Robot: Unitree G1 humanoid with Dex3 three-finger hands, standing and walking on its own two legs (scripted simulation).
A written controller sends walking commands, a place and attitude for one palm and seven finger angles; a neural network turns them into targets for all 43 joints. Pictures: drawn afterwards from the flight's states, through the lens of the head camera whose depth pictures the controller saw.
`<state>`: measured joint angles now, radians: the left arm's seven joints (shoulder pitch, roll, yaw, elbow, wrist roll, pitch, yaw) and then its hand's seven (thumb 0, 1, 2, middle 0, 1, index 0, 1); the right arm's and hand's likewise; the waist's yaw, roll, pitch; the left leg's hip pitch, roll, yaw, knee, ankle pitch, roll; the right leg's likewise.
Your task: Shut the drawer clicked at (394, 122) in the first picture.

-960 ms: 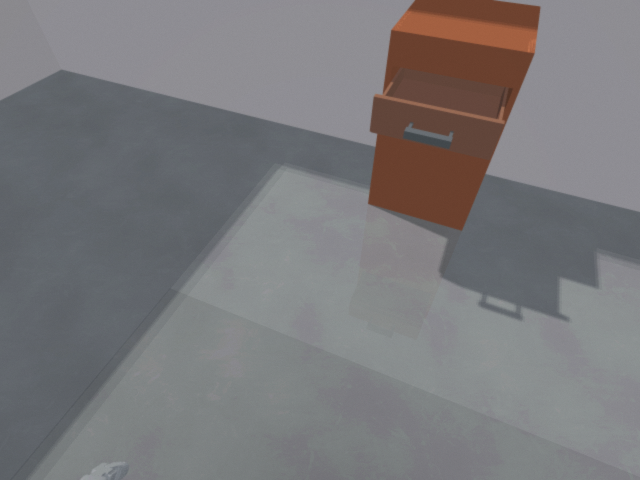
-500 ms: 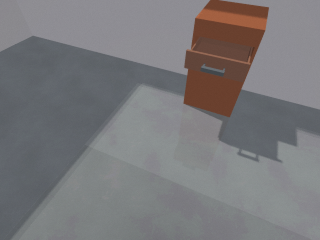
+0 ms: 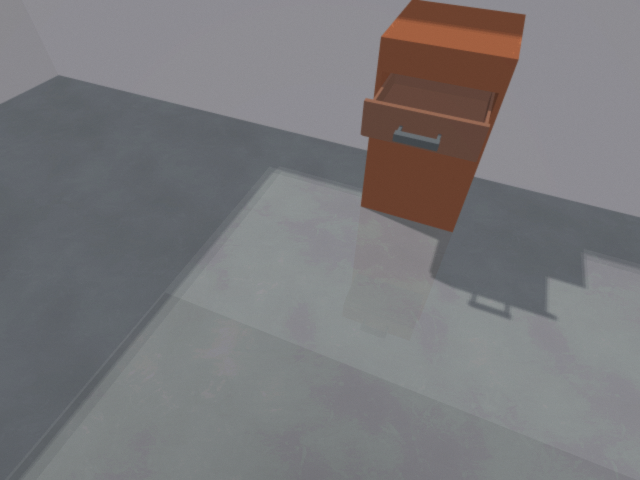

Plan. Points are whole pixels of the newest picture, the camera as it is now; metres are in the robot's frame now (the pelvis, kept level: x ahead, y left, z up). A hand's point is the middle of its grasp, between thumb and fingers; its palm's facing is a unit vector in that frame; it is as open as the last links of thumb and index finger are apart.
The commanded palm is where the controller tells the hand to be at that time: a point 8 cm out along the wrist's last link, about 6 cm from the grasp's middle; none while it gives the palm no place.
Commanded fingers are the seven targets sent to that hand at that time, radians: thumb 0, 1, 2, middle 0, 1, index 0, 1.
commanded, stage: look at it before walking up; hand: left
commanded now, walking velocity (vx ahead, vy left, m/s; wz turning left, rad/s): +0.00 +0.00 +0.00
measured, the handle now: (417, 136) +1.12 -0.25 -0.19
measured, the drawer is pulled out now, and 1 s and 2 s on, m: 0.22 0.22 0.22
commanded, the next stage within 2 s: get within about a metre, facing it in 0.48 s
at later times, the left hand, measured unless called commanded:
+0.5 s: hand out of the picture +0.07 +0.25 -0.16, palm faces -0.03 -0.94 -0.33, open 7.4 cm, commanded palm none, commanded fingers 0.00 0.90 0.90 -0.20 -0.30 -0.20 -0.30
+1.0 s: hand out of the picture +0.04 +0.19 -0.20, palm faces -0.05 -0.98 -0.17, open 7.4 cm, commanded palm none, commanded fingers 0.00 0.90 0.90 -0.20 -0.30 -0.20 -0.30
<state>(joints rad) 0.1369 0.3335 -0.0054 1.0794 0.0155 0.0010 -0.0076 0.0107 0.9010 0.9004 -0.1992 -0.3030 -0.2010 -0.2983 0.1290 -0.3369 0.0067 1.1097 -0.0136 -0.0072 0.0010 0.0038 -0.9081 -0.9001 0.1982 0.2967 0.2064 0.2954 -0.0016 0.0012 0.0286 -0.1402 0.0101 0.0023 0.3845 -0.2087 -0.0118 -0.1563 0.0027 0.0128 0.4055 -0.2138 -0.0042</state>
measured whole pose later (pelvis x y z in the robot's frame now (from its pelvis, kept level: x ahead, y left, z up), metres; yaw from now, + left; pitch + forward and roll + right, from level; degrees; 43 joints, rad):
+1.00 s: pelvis +0.08 +0.00 -0.02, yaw -5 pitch -1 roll +1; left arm 0.39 0.18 0.02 1.11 0.02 0.01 -0.02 0.01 0.90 0.90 -0.20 -0.30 -0.20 -0.30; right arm 0.34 -0.18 -0.01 1.11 -0.02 -0.05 -0.01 0.00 -0.91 -0.90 0.20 0.30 0.21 0.30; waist 0.01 -0.02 0.01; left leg -0.13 0.03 0.09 0.61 -0.47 0.00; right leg -0.28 0.01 0.02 0.82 -0.47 -0.03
